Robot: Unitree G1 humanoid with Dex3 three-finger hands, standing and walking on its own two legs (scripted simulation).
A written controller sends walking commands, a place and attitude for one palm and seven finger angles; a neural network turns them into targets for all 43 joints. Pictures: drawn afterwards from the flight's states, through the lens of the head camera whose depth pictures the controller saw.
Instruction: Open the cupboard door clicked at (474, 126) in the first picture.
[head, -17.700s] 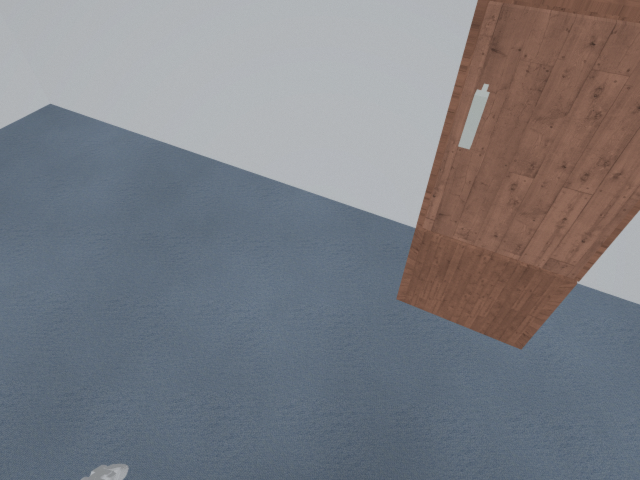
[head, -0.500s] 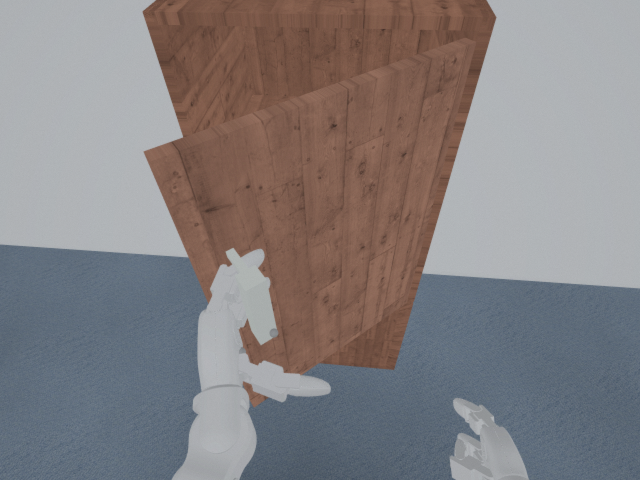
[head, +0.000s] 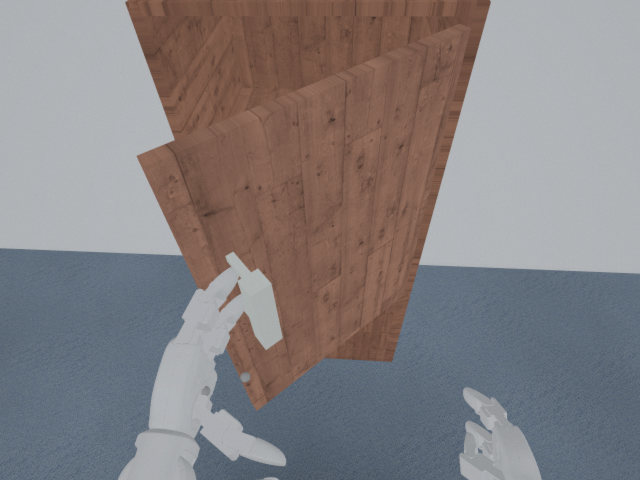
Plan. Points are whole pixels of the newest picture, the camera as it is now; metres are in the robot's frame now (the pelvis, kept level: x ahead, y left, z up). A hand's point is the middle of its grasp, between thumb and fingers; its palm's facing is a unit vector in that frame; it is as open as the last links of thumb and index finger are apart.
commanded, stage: slide the hand sideways off the handle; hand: left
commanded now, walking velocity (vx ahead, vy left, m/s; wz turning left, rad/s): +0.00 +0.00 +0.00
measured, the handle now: (252, 299) +0.31 +0.10 +0.09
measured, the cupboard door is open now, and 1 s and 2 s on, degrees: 43 43 43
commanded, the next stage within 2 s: draw the hand back to the body in 0.62 s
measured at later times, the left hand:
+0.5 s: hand (198, 409) +0.18 +0.13 +0.09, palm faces +0.00 -1.00 -0.06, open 16.2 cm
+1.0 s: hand (152, 400) +0.18 +0.17 +0.11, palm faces -0.01 -1.00 -0.08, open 16.3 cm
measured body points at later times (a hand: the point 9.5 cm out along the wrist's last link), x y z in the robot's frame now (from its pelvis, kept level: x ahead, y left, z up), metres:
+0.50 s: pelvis +0.01 -0.01 -0.01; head +0.04 -0.02 +0.44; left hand +0.17 +0.19 +0.09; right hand +0.20 -0.23 -0.08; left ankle +0.02 +0.12 -0.70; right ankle +0.00 -0.10 -0.70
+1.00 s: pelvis +0.01 +0.01 +0.00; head +0.01 +0.00 +0.45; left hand +0.17 +0.23 +0.11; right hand +0.20 -0.21 -0.07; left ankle +0.02 +0.12 -0.70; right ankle +0.00 -0.10 -0.70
